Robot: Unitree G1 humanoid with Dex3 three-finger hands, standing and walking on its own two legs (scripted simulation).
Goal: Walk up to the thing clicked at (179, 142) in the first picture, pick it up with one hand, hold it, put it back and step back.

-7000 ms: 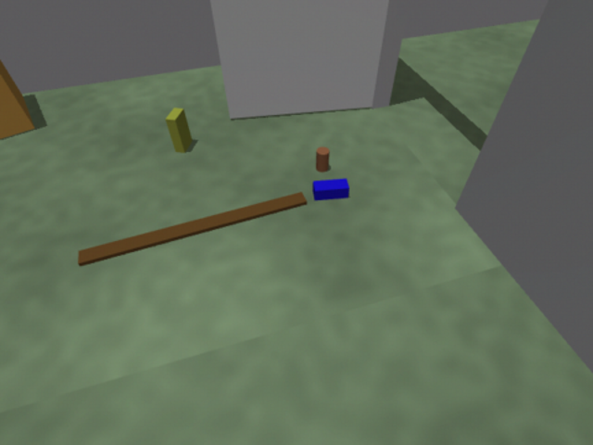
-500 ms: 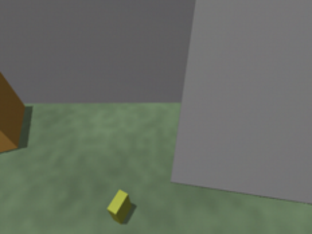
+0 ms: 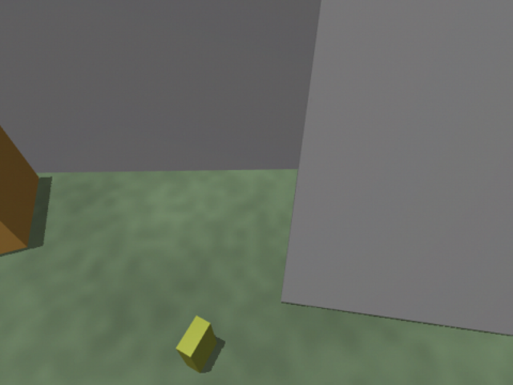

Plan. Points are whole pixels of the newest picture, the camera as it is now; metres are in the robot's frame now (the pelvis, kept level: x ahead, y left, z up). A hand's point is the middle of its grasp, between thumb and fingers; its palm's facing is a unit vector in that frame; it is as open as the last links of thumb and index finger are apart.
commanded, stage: stand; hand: left
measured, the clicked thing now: (198, 345) +0.37 +0.23 -0.68
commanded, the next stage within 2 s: none
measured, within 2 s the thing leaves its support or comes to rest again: neither
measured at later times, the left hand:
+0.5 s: hand out of the picture +0.10 +0.25 -0.16, palm faces -0.01 -0.94 -0.34, open 7.4 cm
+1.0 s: hand out of the picture +0.10 +0.25 -0.16, palm faces -0.02 -0.94 -0.34, open 7.4 cm
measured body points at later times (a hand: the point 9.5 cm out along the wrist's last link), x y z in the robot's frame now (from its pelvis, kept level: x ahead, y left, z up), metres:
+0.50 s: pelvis +0.02 +0.00 +0.00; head +0.03 +0.00 +0.45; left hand +0.10 +0.30 -0.13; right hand +0.11 -0.30 -0.13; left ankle +0.03 +0.12 -0.75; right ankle +0.00 -0.13 -0.75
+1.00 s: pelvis +0.02 +0.00 +0.00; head +0.03 +0.00 +0.45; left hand +0.10 +0.30 -0.13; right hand +0.11 -0.30 -0.13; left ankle +0.03 +0.12 -0.75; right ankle +0.00 -0.13 -0.75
